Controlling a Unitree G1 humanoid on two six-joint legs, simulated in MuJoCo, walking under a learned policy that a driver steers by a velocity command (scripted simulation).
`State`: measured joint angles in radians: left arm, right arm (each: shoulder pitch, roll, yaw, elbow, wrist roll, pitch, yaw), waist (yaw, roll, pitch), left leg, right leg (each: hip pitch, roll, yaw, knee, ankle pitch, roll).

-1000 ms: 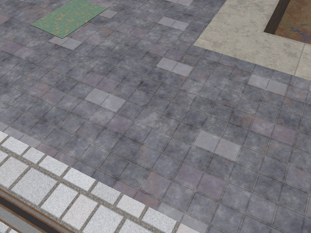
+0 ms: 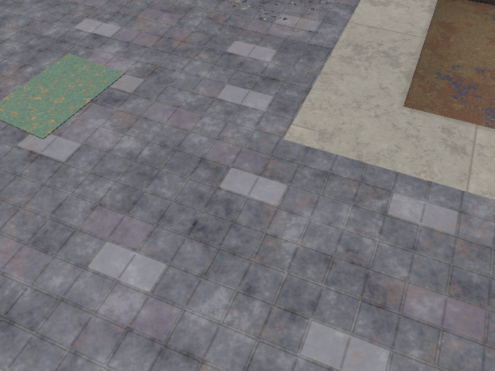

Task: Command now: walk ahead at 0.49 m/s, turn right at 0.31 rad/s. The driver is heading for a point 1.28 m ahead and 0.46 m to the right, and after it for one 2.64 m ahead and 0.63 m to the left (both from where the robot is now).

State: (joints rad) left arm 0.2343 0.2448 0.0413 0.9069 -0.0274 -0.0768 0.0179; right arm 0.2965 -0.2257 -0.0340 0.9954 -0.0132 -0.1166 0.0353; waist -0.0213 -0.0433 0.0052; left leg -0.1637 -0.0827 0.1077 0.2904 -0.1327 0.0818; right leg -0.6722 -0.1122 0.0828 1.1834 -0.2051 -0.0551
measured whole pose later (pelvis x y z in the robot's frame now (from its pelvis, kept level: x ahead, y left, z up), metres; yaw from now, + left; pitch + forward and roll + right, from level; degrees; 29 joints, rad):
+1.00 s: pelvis +0.56 -0.14 +0.00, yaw -32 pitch +2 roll +1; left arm 0.29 0.29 0.07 0.71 -0.02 -0.04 0.01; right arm 0.22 -0.26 -0.06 0.78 -0.01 -0.12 0.02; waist -0.02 -0.05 0.00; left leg -0.28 -0.03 0.05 0.42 -0.18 0.04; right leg -0.51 -0.01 0.09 1.19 -0.35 -0.03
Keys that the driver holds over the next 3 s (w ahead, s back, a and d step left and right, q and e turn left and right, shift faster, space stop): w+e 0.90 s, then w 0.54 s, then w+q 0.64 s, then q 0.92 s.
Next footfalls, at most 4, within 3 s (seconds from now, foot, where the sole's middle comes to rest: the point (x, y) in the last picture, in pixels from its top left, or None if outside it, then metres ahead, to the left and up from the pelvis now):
0.34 right None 0.34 -0.18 -0.78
0.82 left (282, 318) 0.67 -0.09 -0.78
1.34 right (401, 293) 0.75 -0.45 -0.78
1.90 left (361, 197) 1.13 -0.40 -0.78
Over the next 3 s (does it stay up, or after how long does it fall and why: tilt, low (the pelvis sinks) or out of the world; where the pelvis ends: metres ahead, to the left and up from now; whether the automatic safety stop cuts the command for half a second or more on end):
stays up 1.17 -0.47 0.00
